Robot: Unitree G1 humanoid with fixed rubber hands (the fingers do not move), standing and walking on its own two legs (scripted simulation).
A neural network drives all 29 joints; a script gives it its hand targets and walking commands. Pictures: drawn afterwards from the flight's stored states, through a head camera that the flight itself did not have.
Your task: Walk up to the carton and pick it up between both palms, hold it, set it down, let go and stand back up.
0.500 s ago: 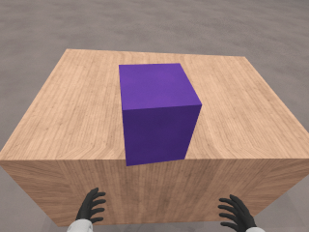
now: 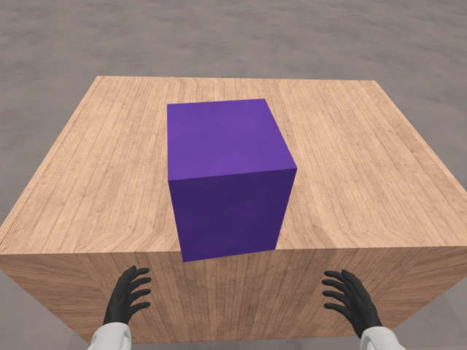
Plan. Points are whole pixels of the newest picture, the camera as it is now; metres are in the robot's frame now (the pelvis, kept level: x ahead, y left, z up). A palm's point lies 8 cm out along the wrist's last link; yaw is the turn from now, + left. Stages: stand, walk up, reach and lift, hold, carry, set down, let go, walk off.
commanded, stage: reach and lift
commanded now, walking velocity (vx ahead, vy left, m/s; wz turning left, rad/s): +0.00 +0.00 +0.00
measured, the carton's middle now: (223, 180) +0.44 +0.05 +0.04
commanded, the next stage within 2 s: none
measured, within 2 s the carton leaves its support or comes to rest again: neither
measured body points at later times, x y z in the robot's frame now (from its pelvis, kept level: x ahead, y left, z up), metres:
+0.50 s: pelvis +0.04 -0.01 +0.00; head +0.03 -0.01 +0.45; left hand +0.23 +0.20 +0.00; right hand +0.27 -0.19 -0.01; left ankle +0.06 +0.13 -0.74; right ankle -0.02 -0.12 -0.74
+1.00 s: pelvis +0.02 -0.02 +0.00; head +0.01 -0.01 +0.45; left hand +0.28 +0.23 +0.06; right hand +0.33 -0.17 +0.05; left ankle +0.06 +0.13 -0.74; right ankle -0.02 -0.12 -0.74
